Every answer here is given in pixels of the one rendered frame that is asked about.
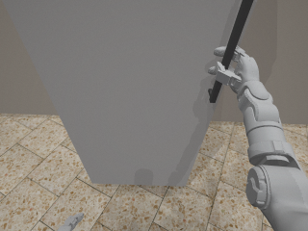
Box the handle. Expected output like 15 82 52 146
208 0 254 103

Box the left robot hand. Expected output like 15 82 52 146
57 213 84 231

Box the fridge door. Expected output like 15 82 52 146
2 0 258 187

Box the right robot forearm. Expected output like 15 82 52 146
237 80 308 181

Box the right robot hand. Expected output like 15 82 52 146
208 45 260 94

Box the right robot upper arm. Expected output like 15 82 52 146
245 165 308 231

